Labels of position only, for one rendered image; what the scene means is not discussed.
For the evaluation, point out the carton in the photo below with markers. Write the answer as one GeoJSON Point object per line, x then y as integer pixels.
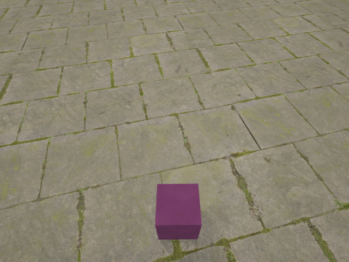
{"type": "Point", "coordinates": [178, 213]}

